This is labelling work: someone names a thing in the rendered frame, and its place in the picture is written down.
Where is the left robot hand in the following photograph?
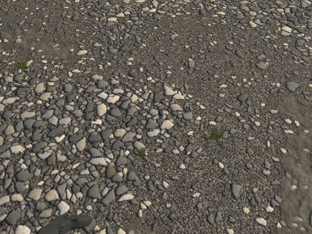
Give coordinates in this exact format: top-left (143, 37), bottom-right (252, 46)
top-left (36, 214), bottom-right (92, 234)

